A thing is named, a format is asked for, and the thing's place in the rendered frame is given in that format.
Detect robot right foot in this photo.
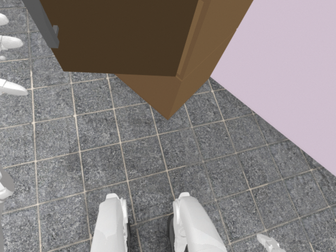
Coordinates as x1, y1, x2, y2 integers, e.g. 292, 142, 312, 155
167, 214, 185, 252

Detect robot left upper arm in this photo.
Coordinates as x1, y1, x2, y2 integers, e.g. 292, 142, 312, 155
0, 165, 15, 252

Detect right robot shin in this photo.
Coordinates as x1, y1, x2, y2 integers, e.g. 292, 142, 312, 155
173, 192, 190, 252

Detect cupboard door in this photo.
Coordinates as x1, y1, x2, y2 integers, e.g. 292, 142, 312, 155
40, 0, 198, 77

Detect handle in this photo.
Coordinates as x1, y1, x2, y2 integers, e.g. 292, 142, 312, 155
22, 0, 59, 48

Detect right robot hand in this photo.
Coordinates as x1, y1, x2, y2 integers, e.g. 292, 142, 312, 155
257, 234, 286, 252

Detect left robot hand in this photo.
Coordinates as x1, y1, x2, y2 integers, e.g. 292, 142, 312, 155
0, 13, 28, 96

